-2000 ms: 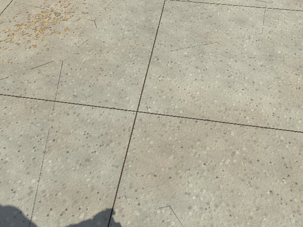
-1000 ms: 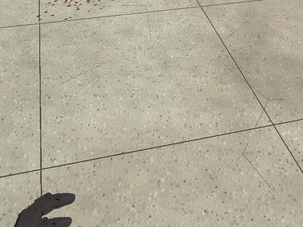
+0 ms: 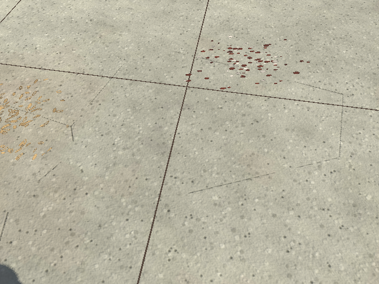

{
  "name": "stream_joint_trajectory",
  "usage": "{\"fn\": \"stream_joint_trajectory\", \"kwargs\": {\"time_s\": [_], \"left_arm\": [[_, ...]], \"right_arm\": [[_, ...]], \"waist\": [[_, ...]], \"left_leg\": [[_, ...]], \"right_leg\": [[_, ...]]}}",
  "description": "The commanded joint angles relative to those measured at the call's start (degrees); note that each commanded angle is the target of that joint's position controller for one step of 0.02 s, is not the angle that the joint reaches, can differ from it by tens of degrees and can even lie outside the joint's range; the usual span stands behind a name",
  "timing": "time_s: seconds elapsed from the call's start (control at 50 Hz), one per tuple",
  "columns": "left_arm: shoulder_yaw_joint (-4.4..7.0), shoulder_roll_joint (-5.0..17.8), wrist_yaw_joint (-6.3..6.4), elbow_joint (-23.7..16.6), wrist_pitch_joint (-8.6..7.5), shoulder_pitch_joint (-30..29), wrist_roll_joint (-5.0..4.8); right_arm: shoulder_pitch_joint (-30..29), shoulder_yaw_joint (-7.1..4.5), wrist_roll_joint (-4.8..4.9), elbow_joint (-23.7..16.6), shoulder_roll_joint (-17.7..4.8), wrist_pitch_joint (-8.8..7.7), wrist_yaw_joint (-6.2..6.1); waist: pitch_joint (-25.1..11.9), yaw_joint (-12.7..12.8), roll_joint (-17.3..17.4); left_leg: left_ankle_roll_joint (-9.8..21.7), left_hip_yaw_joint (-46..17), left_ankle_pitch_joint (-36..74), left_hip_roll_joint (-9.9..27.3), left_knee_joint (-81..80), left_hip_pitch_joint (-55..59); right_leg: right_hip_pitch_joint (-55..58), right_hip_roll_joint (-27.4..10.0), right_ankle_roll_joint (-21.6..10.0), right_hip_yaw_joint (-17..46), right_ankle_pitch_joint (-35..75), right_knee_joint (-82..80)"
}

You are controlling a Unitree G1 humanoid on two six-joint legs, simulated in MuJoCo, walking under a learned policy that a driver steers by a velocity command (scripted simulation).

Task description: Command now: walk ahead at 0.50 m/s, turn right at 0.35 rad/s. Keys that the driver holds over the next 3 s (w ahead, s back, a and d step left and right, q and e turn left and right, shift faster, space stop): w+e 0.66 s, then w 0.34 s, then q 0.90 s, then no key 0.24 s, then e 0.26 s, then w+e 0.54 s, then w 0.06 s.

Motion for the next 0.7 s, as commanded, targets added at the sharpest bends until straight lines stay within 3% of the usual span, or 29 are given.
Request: {"fn": "stream_joint_trajectory", "kwargs": {"time_s": [0.02,0.06,0.08,0.1,0.12,0.14,0.16,0.18,0.2,0.22,0.24,0.3,0.36,0.4,0.44,0.5,0.54,0.56,0.58,0.6,0.62,0.64,0.66,0.68,0.7], "left_arm": [[0.84,4.16,-1.37,-7.42,-1.29,-8.88,0.14],[1.66,5.82,-1.58,-7.64,-0.95,-5.40,0.39],[2.77,7.83,-1.36,-6.77,-0.70,-0.11,0.46],[4.32,10.61,-0.77,-5.17,-0.55,8.14,0.31],[5.90,15.61,0.24,-4.10,0.04,16.43,0.28],[5.99,17.21,0.30,-5.02,-0.24,15.31,-0.27],[4.64,12.25,0.40,-5.20,-0.18,16.12,-0.21],[4.14,10.39,0.73,-5.40,-0.13,14.31,0.26],[4.08,10.23,0.80,-5.77,-0.13,10.87,0.39],[3.58,8.59,0.96,-6.41,-0.20,7.92,0.48],[3.30,8.40,1.21,-7.29,-0.09,6.24,1.02],[3.64,9.46,1.98,-7.04,-0.11,4.89,0.72],[4.26,11.23,2.95,-6.19,0.36,5.58,0.18],[4.38,11.43,3.30,-5.36,0.93,7.61,0.02],[4.49,11.55,3.41,-4.39,1.38,9.82,-0.26],[4.45,10.83,3.53,-3.97,1.76,10.30,-0.36],[4.18,9.54,3.41,-4.30,1.97,9.06,-0.07],[3.26,6.91,3.18,-4.73,1.78,9.19,0.28],[1.87,2.79,3.06,-5.55,1.60,11.36,1.51],[1.45,2.62,2.99,-7.85,1.05,17.16,-0.82],[2.67,8.67,3.29,-5.80,1.20,15.89,-1.33],[3.39,10.72,3.21,-6.42,1.56,10.15,-0.79],[3.37,9.81,3.24,-6.76,1.85,7.82,-0.21],[3.42,8.90,3.12,-7.36,1.79,6.05,0.34],[3.27,7.60,2.78,-7.48,1.84,6.30,0.07]], "right_arm": [[2.52,-2.85,0.51,-0.88,-9.69,0.66,-0.67],[1.14,-3.29,0.58,-1.34,-11.27,1.50,-1.40],[0.65,-3.37,0.49,-1.67,-11.77,2.05,-1.86],[-0.07,-3.07,0.55,-2.10,-11.38,2.36,-2.35],[1.54,-1.94,-0.44,-3.94,-8.69,1.64,-2.73],[5.63,0.00,-1.13,-5.42,-3.00,-0.13,-1.59],[1.91,-0.94,0.35,-5.73,-8.43,-2.19,-0.24],[-3.15,-0.97,2.27,-7.57,-9.19,-3.29,0.46],[-5.36,-0.62,1.57,-8.39,-8.15,-3.88,0.37],[-6.23,-1.12,0.06,-8.37,-8.74,-3.71,-0.04],[-5.29,-1.26,-0.36,-8.46,-8.60,-3.17,-0.03],[-3.16,-0.72,-0.79,-8.04,-6.64,-1.61,-0.37],[-9.09,0.32,-0.92,-9.37,-4.36,-1.33,-0.49],[-13.30,0.52,-0.46,-10.02,-3.96,-1.71,-0.18],[-15.71,0.17,0.31,-10.69,-4.81,-2.09,0.14],[-15.13,-1.10,0.77,-10.76,-7.20,-2.69,0.42],[-9.74,-2.19,0.81,-9.43,-8.41,-3.15,0.21],[-4.32,-3.03,0.08,-8.84,-10.13,-3.43,-0.19],[3.55,-3.82,-0.37,-8.33,-13.17,-3.23,-0.69],[6.41,-4.77,-0.70,-6.03,-16.70,-2.36,-0.07],[3.55,-3.63,0.17,-7.57,-10.88,-2.24,0.18],[1.74,-2.85,0.26,-7.79,-8.10,-1.90,-0.12],[-0.46,-2.39,-0.27,-7.90,-7.12,-1.71,-0.13],[-1.46,-2.03,-0.49,-7.11,-5.90,-1.64,-0.15],[-1.70,-1.78,-0.77,-6.56,-5.41,-1.79,-0.20]], "waist": [[3.35,-2.01,5.05],[-0.53,0.72,7.30],[-4.38,3.78,7.96],[-9.06,8.53,6.69],[-15.96,10.97,-0.17],[-22.14,6.42,-13.47],[-23.30,10.11,-6.53],[-15.57,10.27,-3.28],[-9.19,7.77,3.16],[-6.26,5.97,4.31],[-4.66,4.20,2.76],[-2.95,2.19,1.01],[-1.45,4.08,-0.19],[-1.77,6.23,-1.17],[-2.16,7.23,-1.77],[-2.53,5.98,-3.36],[-3.60,2.60,-4.26],[-7.90,-0.14,-2.65],[-15.81,-2.07,6.49],[-18.59,1.41,26.02],[-12.60,-0.07,15.82],[-6.90,-1.25,10.71],[-4.10,-0.40,6.89],[-1.95,0.20,6.92],[-1.18,1.22,8.50]], "left_leg": [[6.10,-3.17,31.54,19.45,1.28,3.96],[4.52,-1.28,52.00,19.05,9.02,5.43],[3.52,-0.02,60.80,18.16,16.87,4.73],[1.49,2.22,60.18,16.19,28.76,-1.08],[-1.20,3.65,41.44,12.48,47.62,-17.29],[-5.11,-2.64,-12.80,-1.11,67.28,-39.89],[-3.97,-12.40,-13.42,2.56,70.50,-46.59],[-3.16,-11.59,-9.61,5.29,68.28,-48.92],[-2.90,-10.50,-6.29,7.57,61.97,-48.31],[-3.38,-10.08,-4.22,9.33,56.39,-45.51],[-4.13,-9.90,-3.24,9.82,54.66,-42.23],[-7.30,-7.87,-1.73,10.03,46.44,-38.82],[-9.00,-6.34,10.67,8.19,32.91,-34.84],[-9.21,-6.00,18.99,6.00,24.93,-31.06],[-8.87,-7.02,20.89,4.87,20.80,-29.40],[-6.80,-9.33,16.56,5.07,17.00,-27.58],[-4.22,-8.29,13.85,5.28,14.27,-20.21],[-1.71,-10.88,12.12,9.08,13.99,-10.52],[1.60,-22.05,8.21,19.72,13.82,3.27],[10.36,-50.39,-9.98,30.06,6.43,13.90],[8.99,-49.79,-19.54,28.55,3.80,9.51],[6.62,-39.27,-15.40,26.03,4.15,3.98],[5.63,-31.83,-6.47,23.43,3.59,-1.69],[5.75,-27.07,-0.16,21.16,2.68,-5.36],[5.45,-23.05,3.54,19.47,1.39,-8.26]], "right_leg": [[-5.16,1.21,-2.31,-1.42,-6.11,-2.34],[1.47,4.63,-4.47,-4.98,-12.42,-2.10],[8.77,6.93,-5.87,-6.48,-14.09,-2.04],[21.89,8.15,-8.08,-5.73,-10.28,-4.86],[41.07,-2.23,-13.29,10.79,-9.12,-4.89],[58.24,-14.89,-24.52,42.65,-14.39,-11.71],[60.55,-14.01,-22.58,42.95,-20.41,-15.12],[54.34,-11.95,-19.93,33.98,-19.46,-15.81],[45.15,-9.55,-18.24,28.40,-14.39,-16.89],[38.92,-7.79,-17.34,24.62,-8.17,-17.86],[33.87,-6.55,-17.68,22.97,-3.99,-19.32],[25.51,-4.62,-18.22,18.27,2.12,-21.48],[19.64,-0.42,-15.20,12.94,-1.14,-21.47],[18.69,0.77,-13.21,12.74,-5.19,-20.46],[20.68,-0.17,-12.23,15.49,-8.75,-18.73],[25.78,-2.45,-10.58,21.33,-12.81,-13.95],[25.66,-1.50,-8.73,22.45,-12.47,-8.93],[23.14,1.32,-6.84,19.93,-12.94,-0.40],[16.02,6.16,-4.40,13.60,-27.30,16.45],[-3.53,10.06,-2.05,8.04,-40.92,32.87],[-8.31,5.79,-0.99,9.76,-36.63,38.96],[-9.04,4.09,-0.61,8.10,-31.38,40.16],[-7.01,2.33,-0.18,7.00,-27.59,38.90],[-6.04,1.07,-0.06,7.09,-25.13,35.97],[-3.47,0.04,-0.10,6.70,-23.76,34.17]]}}
Next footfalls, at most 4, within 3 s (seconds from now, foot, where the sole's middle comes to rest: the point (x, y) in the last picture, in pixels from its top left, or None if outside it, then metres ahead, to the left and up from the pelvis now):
0.10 right None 0.24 -0.12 -0.77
0.56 left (175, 268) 0.54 0.04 -0.77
1.06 right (268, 230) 0.66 -0.32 -0.77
1.54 left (210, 200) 0.80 -0.11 -0.77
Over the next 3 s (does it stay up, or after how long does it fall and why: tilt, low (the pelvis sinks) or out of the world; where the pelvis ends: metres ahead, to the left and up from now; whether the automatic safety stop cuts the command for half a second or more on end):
stays up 0.86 -0.30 0.00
